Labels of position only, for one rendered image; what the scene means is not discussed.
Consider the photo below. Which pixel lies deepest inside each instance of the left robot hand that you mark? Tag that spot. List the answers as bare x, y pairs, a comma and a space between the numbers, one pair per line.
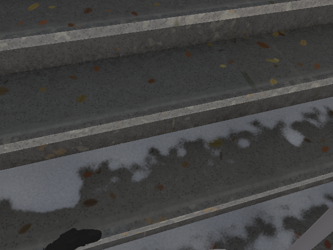
73, 239

